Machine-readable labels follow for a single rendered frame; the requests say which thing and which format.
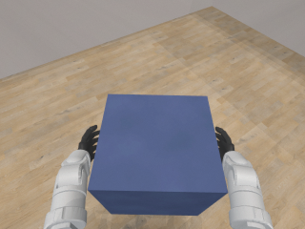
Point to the robot left hand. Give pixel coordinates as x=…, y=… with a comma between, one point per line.
x=88, y=140

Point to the robot right hand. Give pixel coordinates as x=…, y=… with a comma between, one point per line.
x=224, y=143

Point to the right robot forearm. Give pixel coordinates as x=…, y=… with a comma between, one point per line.
x=246, y=199

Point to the left robot forearm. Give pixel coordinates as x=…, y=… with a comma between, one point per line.
x=69, y=193

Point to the carton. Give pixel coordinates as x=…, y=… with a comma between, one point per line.
x=158, y=155

